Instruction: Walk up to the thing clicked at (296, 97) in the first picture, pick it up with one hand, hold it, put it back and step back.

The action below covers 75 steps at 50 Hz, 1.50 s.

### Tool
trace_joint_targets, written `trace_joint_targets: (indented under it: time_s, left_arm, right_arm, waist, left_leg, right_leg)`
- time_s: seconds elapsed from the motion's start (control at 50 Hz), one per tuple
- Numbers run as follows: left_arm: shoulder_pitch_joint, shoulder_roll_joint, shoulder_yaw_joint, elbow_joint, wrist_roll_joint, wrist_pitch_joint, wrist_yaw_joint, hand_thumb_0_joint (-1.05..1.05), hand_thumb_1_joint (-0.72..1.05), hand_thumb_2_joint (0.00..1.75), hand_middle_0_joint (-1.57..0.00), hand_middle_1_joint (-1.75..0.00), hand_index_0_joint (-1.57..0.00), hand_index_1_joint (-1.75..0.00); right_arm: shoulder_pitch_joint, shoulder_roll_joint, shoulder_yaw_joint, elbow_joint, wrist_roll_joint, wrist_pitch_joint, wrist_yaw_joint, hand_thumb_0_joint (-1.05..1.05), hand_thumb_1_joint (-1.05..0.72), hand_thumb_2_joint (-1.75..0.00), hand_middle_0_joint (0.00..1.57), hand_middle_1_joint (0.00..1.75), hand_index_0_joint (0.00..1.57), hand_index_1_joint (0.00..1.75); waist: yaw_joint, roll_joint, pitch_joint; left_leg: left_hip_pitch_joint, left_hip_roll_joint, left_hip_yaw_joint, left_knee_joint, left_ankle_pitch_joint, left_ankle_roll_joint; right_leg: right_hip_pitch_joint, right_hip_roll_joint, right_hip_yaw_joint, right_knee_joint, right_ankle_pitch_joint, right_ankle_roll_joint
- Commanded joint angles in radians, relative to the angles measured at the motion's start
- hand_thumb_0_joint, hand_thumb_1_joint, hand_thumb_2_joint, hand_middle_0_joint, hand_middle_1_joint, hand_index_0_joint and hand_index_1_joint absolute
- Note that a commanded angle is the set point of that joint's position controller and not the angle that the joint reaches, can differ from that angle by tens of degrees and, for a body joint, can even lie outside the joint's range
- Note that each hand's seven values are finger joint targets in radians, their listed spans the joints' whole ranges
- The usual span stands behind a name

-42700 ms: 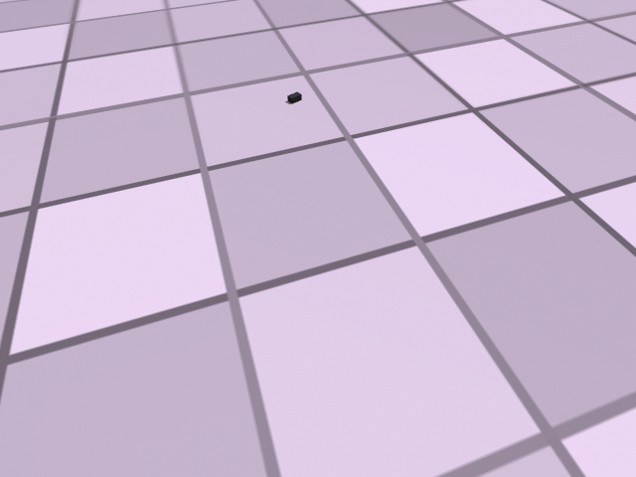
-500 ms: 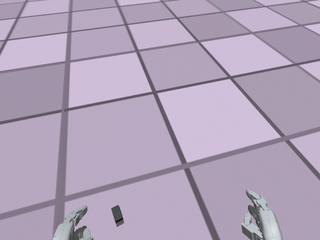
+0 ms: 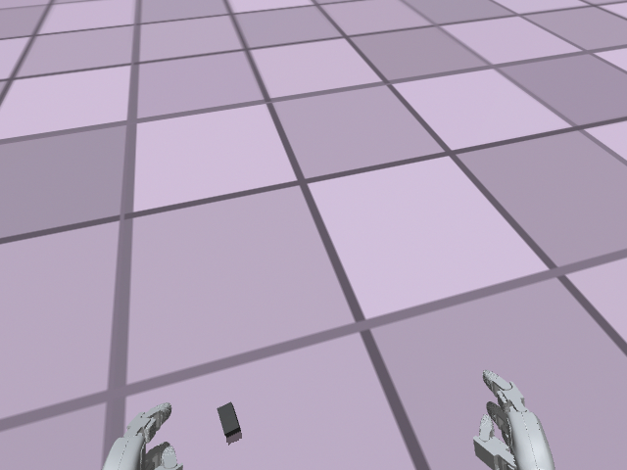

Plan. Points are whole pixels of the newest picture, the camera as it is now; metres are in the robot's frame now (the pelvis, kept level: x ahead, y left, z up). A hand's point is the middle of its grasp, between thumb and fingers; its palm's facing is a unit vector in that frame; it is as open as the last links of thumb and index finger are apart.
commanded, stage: home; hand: left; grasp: from above
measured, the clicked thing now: (229, 419) +0.41 +0.25 -0.70
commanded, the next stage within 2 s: stand in 0.50 s
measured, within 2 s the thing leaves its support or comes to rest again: neither
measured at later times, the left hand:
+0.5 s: hand (178, 468) +0.16 +0.18 -0.04, palm faces +0.05 -0.98 -0.20, open 7.4 cm
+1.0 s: hand out of the picture +0.07 +0.25 -0.11, palm faces +0.05 -0.94 -0.33, open 7.4 cm
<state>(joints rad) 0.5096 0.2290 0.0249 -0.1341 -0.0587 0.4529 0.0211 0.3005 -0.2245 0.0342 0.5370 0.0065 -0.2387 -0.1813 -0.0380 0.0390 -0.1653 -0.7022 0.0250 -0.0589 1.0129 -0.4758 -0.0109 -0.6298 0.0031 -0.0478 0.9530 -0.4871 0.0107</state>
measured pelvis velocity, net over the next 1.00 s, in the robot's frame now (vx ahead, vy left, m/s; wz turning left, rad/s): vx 0.00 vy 0.01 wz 0.01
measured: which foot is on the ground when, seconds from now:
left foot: down 0.00-1.00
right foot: down 0.00-1.00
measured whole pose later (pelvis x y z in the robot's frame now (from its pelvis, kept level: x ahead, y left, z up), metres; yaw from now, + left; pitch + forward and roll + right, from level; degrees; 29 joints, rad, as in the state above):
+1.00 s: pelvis +0.00 +0.01 +0.05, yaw +1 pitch -2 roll +0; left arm 0.23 0.29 0.04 0.88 0.04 0.04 0.03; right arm 0.19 -0.29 -0.04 0.97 -0.05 -0.01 -0.01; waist 0.03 -0.01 0.05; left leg -0.28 -0.02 -0.02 0.62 -0.31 0.02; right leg -0.23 -0.05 -0.02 0.60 -0.34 0.03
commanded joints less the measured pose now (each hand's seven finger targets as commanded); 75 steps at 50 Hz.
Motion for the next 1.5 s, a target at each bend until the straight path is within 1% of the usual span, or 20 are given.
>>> trace_joint_targets:
  time_s: [0.0, 0.26, 0.36, 0.56, 0.58, 0.6, 0.62, 0.66, 0.68, 0.72, 0.78, 0.82, 0.86, 0.94, 1.04, 1.1, 1.12, 1.22, 1.32, 1.48]
  left_arm:
    - [-0.039, 0.109, 0.066, -0.2, 0.006, -0.053, 0.007, 0.0, 0.9, 0.9, -0.2, -0.3, -0.2, -0.3]
    - [-0.018, 0.113, 0.07, -0.211, 0.003, -0.059, 0.008, 0.0, 0.9, 0.9, -0.2, -0.3, -0.2, -0.3]
    - [0.006, 0.104, 0.065, -0.18, 0.003, -0.053, 0.007, 0.0, 0.9, 0.9, -0.2, -0.3, -0.2, -0.3]
    - [-0.019, 0.117, 0.072, -0.193, 0.006, -0.054, 0.009, 0.0, 0.9, 0.9, -0.2, -0.3, -0.2, -0.3]
    - [-0.319, 0.187, 0.065, 0.158, 0.129, -0.264, 0.045, 0.0, 0.9, 0.9, -0.2, -0.3, -0.2, -0.3]
    - [-0.239, 0.206, 0.085, 0.333, 0.131, -0.331, 0.038, 0.0, 0.9, 0.9, -0.2, -0.3, -0.2, -0.3]
    - [-0.23, 0.215, 0.08, 0.364, 0.126, -0.366, 0.032, 0.0, 0.9, 0.9, -0.2, -0.3, -0.2, -0.3]
    - [-0.255, 0.219, 0.065, 0.454, 0.132, -0.402, 0.024, 0.0, 0.9, 0.9, -0.2, -0.3, -0.2, -0.3]
    - [-0.28, 0.212, 0.066, 0.496, 0.122, -0.405, 0.02, 0.0, 0.9, 0.9, -0.2, -0.3, -0.2, -0.3]
    - [-0.296, 0.207, 0.069, 0.592, 0.111, -0.416, 0.02, 0.0, 0.9, 0.9, -0.2, -0.3, -0.2, -0.3]
    - [-0.336, 0.198, 0.068, 0.707, 0.105, -0.438, 0.021, 0.0, 0.9, 0.9, -0.2, -0.3, -0.2, -0.3]
    - [-0.326, 0.192, 0.066, 0.784, 0.105, -0.448, 0.023, 0.0, 0.9, 0.9, -0.2, -0.3, -0.2, -0.3]
    - [-0.331, 0.194, 0.063, 0.846, 0.104, -0.456, 0.02, 0.0, 0.9, 0.9, -0.2, -0.3, -0.2, -0.3]
    - [-0.337, 0.209, 0.059, 0.947, 0.095, -0.465, 0.023, 0.0, 0.9, 0.9, -0.2, -0.3, -0.2, -0.3]
    - [-0.351, 0.224, 0.05, 1.045, 0.089, -0.465, 0.027, 0.0, 0.9, 0.9, -0.2, -0.3, -0.2, -0.3]
    - [-0.348, 0.227, 0.044, 1.095, 0.092, -0.462, 0.029, 0.0, 0.9, 0.9, -0.2, -0.3, -0.2, -0.3]
    - [-0.353, 0.227, 0.043, 1.11, 0.091, -0.46, 0.027, 0.0, 0.9, 0.9, -0.2, -0.3, -0.2, -0.3]
    - [-0.345, 0.233, 0.04, 1.162, 0.095, -0.462, 0.023, 0.0, 0.9, 0.9, -0.2, -0.3, -0.2, -0.3]
    - [-0.36, 0.253, 0.042, 1.19, 0.092, -0.465, 0.02, 0.0, 0.9, 0.9, -0.2, -0.3, -0.2, -0.3]
    - [-0.372, 0.257, 0.039, 1.213, 0.088, -0.473, 0.017, 0.0, 0.9, 0.9, -0.2, -0.3, -0.2, -0.3]
  right_arm:
    - [-0.078, -0.127, -0.057, -0.168, 0.002, -0.061, -0.016, 0.0, -0.9, -0.9, 0.2, 0.3, 0.2, 0.3]
    - [-0.071, -0.124, -0.058, -0.175, 0.003, -0.058, -0.016, 0.0, -0.9, -0.9, 0.2, 0.3, 0.2, 0.3]
    - [-0.056, -0.129, -0.063, -0.168, 0.001, -0.055, -0.014, 0.0, -0.9, -0.9, 0.2, 0.3, 0.2, 0.3]
    - [-0.074, -0.121, -0.057, -0.173, 0.002, -0.049, -0.014, 0.0, -0.9, -0.9, 0.2, 0.3, 0.2, 0.3]
    - [-0.137, -0.219, -0.095, 0.077, -0.115, 0.06, 0.046, 0.0, -0.9, -0.9, 0.2, 0.3, 0.2, 0.3]
    - [-0.146, -0.229, -0.114, 0.091, -0.115, 0.1, 0.076, 0.0, -0.9, -0.9, 0.2, 0.3, 0.2, 0.3]
    - [-0.148, -0.234, -0.117, 0.063, -0.122, 0.118, 0.092, 0.0, -0.9, -0.9, 0.2, 0.3, 0.2, 0.3]
    - [-0.128, -0.22, -0.114, 0.117, -0.09, 0.129, 0.129, 0.0, -0.9, -0.9, 0.2, 0.3, 0.2, 0.3]
    - [-0.128, -0.216, -0.111, 0.139, -0.074, 0.135, 0.143, 0.0, -0.9, -0.9, 0.2, 0.3, 0.2, 0.3]
    - [-0.149, -0.204, -0.117, 0.17, -0.055, 0.144, 0.161, 0.0, -0.9, -0.9, 0.2, 0.3, 0.2, 0.3]
    - [-0.149, -0.214, -0.118, 0.226, -0.061, 0.162, 0.164, 0.0, -0.9, -0.9, 0.2, 0.3, 0.2, 0.3]
    - [-0.18, -0.218, -0.119, 0.252, -0.061, 0.175, 0.163, 0.0, -0.9, -0.9, 0.2, 0.3, 0.2, 0.3]
    - [-0.17, -0.222, -0.117, 0.282, -0.059, 0.183, 0.16, 0.0, -0.9, -0.9, 0.2, 0.3, 0.2, 0.3]
    - [-0.165, -0.23, -0.114, 0.35, -0.051, 0.192, 0.153, 0.0, -0.9, -0.9, 0.2, 0.3, 0.2, 0.3]
    - [-0.166, -0.245, -0.112, 0.42, -0.038, 0.206, 0.146, 0.0, -0.9, -0.9, 0.2, 0.3, 0.2, 0.3]
    - [-0.182, -0.25, -0.111, 0.452, -0.035, 0.213, 0.145, 0.0, -0.9, -0.9, 0.2, 0.3, 0.2, 0.3]
    - [-0.178, -0.25, -0.11, 0.462, -0.035, 0.217, 0.145, 0.0, -0.9, -0.9, 0.2, 0.3, 0.2, 0.3]
    - [-0.203, -0.258, -0.111, 0.489, -0.033, 0.222, 0.15, 0.0, -0.9, -0.9, 0.2, 0.3, 0.2, 0.3]
    - [-0.201, -0.256, -0.11, 0.511, -0.033, 0.226, 0.154, 0.0, -0.9, -0.9, 0.2, 0.3, 0.2, 0.3]
    - [-0.21, -0.256, -0.102, 0.529, -0.031, 0.223, 0.159, 0.0, -0.9, -0.9, 0.2, 0.3, 0.2, 0.3]
  waist:
    - [-0.002, 0.019, -0.039]
    - [0.003, 0.013, -0.071]
    - [-0.007, -0.004, -0.095]
    - [-0.001, 0.007, -0.055]
    - [0.069, -0.063, 0.166]
    - [0.064, -0.121, 0.086]
    - [0.044, -0.127, 0.089]
    - [0.055, -0.043, 0.024]
    - [0.064, -0.048, 0.053]
    - [0.068, -0.051, 0.049]
    - [0.065, -0.021, 0.059]
    - [0.078, -0.008, 0.105]
    - [0.067, -0.009, 0.122]
    - [0.058, -0.013, 0.115]
    - [0.049, -0.024, 0.137]
    - [0.054, -0.013, 0.177]
    - [0.049, -0.013, 0.196]
    - [0.057, -0.017, 0.224]
    - [0.052, -0.021, 0.242]
    - [0.049, -0.035, 0.231]
  left_leg:
    - [0.099, -0.017, 0.008, -0.185, 0.126, 0.025]
    - [0.107, -0.017, 0.008, -0.166, 0.188, 0.025]
    - [0.129, -0.017, 0.013, -0.144, 0.274, 0.026]
    - [0.101, -0.022, 0.016, -0.16, 0.183, 0.029]
    - [0.101, 0.003, -0.025, -0.239, 0.346, 0.068]
    - [0.172, -0.009, 0.007, -0.231, 0.334, 0.08]
    - [0.209, -0.01, -0.009, -0.232, 0.342, 0.075]
    - [0.296, -0.005, -0.019, -0.276, 0.365, 0.074]
    - [0.312, -0.009, -0.015, -0.303, 0.312, 0.074]
    - [0.341, -0.005, -0.026, -0.324, 0.342, 0.067]
    - [0.392, 0.017, -0.059, -0.397, 0.358, 0.076]
    - [0.367, 0.032, -0.089, -0.462, 0.286, 0.08]
    - [0.415, 0.034, -0.089, -0.501, 0.29, 0.075]
    - [0.502, 0.042, -0.081, -0.541, 0.435, 0.063]
    - [0.559, 0.05, -0.074, -0.593, 0.497, 0.053]
    - [0.549, 0.054, -0.082, -0.643, 0.418, 0.049]
    - [0.535, 0.055, -0.088, -0.672, 0.343, 0.047]
    - [0.53, 0.055, -0.099, -0.723, 0.246, 0.042]
    - [0.508, 0.061, -0.106, -0.751, 0.19, 0.041]
    - [0.535, 0.062, -0.093, -0.737, 0.245, 0.04]
  right_leg:
    - [-0.009, 0.026, -0.017, -0.166, 0.126, -0.014]
    - [0.011, 0.026, -0.016, -0.151, 0.177, -0.016]
    - [0.027, 0.026, -0.014, -0.145, 0.262, -0.011]
    - [0.015, 0.022, -0.012, -0.165, 0.183, -0.012]
    - [0.227, -0.071, 0.066, -0.224, 0.173, -0.041]
    - [0.232, -0.089, 0.14, -0.265, 0.152, -0.074]
    - [0.179, -0.088, 0.184, -0.291, 0.181, -0.096]
    - [0.273, -0.1, 0.157, -0.253, 0.275, -0.077]
    - [0.251, -0.096, 0.144, -0.273, 0.232, -0.062]
    - [0.28, -0.095, 0.131, -0.311, 0.253, -0.05]
    - [0.31, -0.083, 0.105, -0.325, 0.272, -0.032]
    - [0.348, -0.078, 0.087, -0.367, 0.23, -0.026]
    - [0.356, -0.075, 0.085, -0.406, 0.248, -0.025]
    - [0.422, -0.093, 0.089, -0.47, 0.361, -0.027]
    - [0.48, -0.106, 0.084, -0.543, 0.404, -0.021]
    - [0.497, -0.105, 0.077, -0.583, 0.335, -0.014]
    - [0.498, -0.102, 0.078, -0.591, 0.306, -0.01]
    - [0.5, -0.104, 0.074, -0.629, 0.266, -0.01]
    - [0.506, -0.108, 0.079, -0.648, 0.24, -0.008]
    - [0.504, -0.119, 0.087, -0.678, 0.252, -0.009]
